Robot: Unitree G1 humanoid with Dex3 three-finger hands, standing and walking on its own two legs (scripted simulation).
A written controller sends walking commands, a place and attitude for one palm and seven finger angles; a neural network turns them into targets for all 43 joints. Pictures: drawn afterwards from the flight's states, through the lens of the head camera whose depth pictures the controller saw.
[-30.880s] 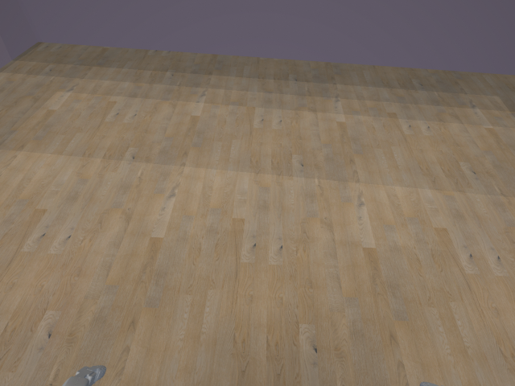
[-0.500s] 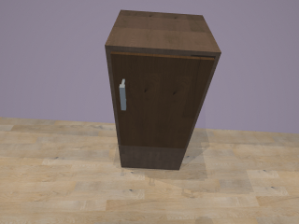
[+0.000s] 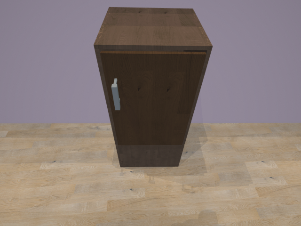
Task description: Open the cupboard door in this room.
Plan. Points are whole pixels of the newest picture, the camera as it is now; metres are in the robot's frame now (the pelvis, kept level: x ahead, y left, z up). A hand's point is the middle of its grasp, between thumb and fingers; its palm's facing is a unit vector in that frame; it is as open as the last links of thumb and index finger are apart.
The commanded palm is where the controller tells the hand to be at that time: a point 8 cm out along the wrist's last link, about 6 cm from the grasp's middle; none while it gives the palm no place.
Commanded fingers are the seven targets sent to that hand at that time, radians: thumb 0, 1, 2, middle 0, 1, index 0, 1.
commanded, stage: shuffle to correct the standing spot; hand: left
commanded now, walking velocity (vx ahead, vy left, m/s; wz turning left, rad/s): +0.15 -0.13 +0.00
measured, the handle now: (116, 94) +0.60 +0.17 -0.02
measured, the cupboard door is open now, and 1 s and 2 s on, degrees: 0 0 0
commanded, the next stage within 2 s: come to a stop and stand still in 0.22 s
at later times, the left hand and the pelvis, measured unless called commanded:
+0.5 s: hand out of the picture +0.06 +0.11 -0.18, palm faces +0.06 -0.99 -0.11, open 7.4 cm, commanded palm none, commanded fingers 0.00 0.90 0.90 -0.20 -0.30 -0.20 -0.30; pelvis +0.09 -0.04 +0.00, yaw +0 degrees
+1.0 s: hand out of the picture +0.10 +0.12 -0.18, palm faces +0.11 -0.98 -0.19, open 7.4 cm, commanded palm none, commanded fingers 0.00 0.90 0.90 -0.20 -0.30 -0.20 -0.30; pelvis +0.05 -0.06 -0.01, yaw +2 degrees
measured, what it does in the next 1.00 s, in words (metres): steps on the spot: left foot, then right foot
